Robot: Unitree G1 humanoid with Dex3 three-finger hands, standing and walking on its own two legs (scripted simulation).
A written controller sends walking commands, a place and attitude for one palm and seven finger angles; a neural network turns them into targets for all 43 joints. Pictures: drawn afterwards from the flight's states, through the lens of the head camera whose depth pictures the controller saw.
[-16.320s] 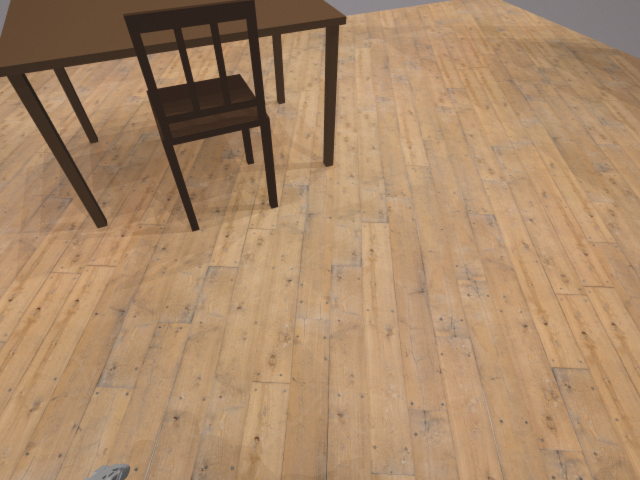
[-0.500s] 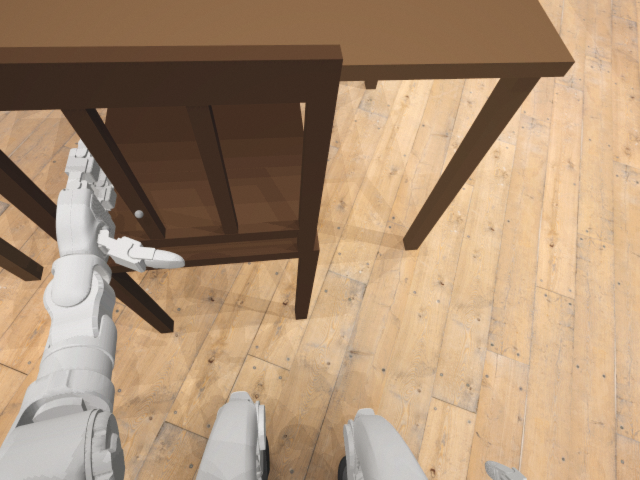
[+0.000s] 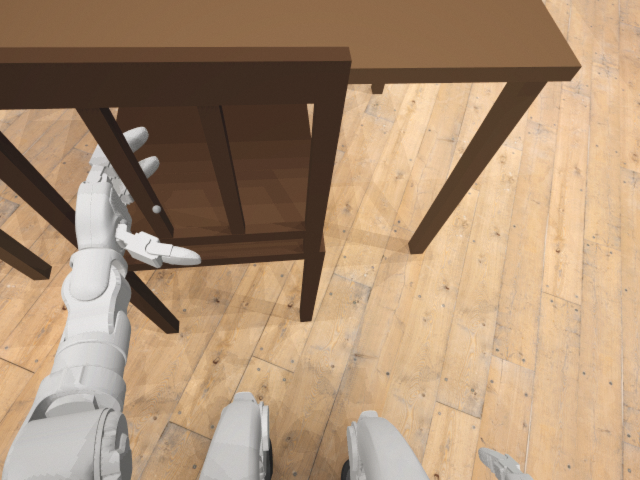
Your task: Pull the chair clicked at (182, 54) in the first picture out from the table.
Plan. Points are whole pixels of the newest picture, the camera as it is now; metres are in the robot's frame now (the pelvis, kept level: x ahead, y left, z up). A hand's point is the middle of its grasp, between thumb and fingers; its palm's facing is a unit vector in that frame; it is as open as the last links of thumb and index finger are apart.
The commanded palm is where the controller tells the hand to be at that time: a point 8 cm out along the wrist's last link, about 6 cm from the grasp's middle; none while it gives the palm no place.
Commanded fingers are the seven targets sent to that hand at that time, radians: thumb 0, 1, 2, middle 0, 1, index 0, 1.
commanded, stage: hook a spindle and tug to test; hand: left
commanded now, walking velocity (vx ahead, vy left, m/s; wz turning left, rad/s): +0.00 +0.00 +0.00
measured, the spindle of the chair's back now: (136, 183) +0.47 +0.23 +0.03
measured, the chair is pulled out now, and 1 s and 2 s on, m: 0.00 0.02 0.15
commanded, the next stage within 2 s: step backward, pulling the chair out in 1.14 s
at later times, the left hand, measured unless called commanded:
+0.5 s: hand (154, 205) +0.44 +0.20 +0.03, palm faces +0.12 -0.99 -0.03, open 6.1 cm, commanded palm +0.41 +0.24 +0.03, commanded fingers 0.00 0.90 0.90 -0.50 -1.45 -0.50 -1.45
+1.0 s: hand (154, 221) +0.42 +0.20 +0.03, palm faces +0.10 -0.99 -0.02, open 5.5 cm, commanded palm +0.37 +0.24 +0.03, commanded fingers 0.00 0.90 0.90 -0.50 -1.45 -0.50 -1.45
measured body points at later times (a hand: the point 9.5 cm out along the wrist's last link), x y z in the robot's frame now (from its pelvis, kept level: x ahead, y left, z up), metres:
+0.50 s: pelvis +0.01 +0.00 +0.00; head +0.14 +0.02 +0.43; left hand +0.43 +0.25 +0.03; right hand +0.08 -0.27 -0.12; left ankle +0.06 +0.11 -0.62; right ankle -0.01 -0.13 -0.62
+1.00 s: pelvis +0.03 +0.01 +0.02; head +0.15 +0.02 +0.45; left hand +0.40 +0.25 +0.03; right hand +0.12 -0.25 -0.10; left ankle +0.06 +0.11 -0.62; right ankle -0.01 -0.13 -0.62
